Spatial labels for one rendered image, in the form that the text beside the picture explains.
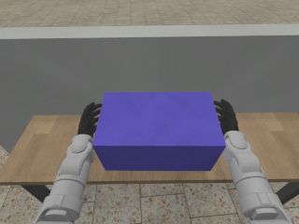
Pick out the table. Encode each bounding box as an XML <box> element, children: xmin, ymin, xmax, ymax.
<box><xmin>0</xmin><ymin>112</ymin><xmax>299</xmax><ymax>223</ymax></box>

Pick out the robot left forearm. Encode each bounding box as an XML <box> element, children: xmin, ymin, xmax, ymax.
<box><xmin>33</xmin><ymin>133</ymin><xmax>95</xmax><ymax>224</ymax></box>

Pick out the robot right forearm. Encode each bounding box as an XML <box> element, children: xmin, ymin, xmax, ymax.
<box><xmin>221</xmin><ymin>131</ymin><xmax>292</xmax><ymax>224</ymax></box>

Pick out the left robot hand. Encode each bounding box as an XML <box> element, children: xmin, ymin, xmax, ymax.
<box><xmin>78</xmin><ymin>102</ymin><xmax>102</xmax><ymax>138</ymax></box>

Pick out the carton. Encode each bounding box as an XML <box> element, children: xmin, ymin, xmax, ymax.
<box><xmin>92</xmin><ymin>91</ymin><xmax>226</xmax><ymax>172</ymax></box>

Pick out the right robot hand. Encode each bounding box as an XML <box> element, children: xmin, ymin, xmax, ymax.
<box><xmin>213</xmin><ymin>99</ymin><xmax>239</xmax><ymax>136</ymax></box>

